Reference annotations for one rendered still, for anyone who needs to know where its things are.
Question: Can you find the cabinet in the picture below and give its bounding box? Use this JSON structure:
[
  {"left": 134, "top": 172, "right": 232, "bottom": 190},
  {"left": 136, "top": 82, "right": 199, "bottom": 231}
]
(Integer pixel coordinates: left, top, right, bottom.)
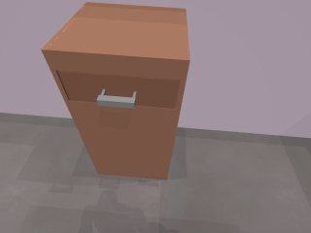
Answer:
[{"left": 41, "top": 2, "right": 190, "bottom": 180}]

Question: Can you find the drawer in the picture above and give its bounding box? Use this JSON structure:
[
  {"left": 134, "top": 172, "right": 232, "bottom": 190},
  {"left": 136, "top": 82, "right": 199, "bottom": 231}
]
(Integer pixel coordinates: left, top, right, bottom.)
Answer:
[{"left": 57, "top": 70, "right": 179, "bottom": 109}]

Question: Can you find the handle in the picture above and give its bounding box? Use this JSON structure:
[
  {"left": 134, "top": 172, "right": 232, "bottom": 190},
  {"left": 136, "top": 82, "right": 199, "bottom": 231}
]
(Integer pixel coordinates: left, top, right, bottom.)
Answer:
[{"left": 96, "top": 88, "right": 137, "bottom": 109}]

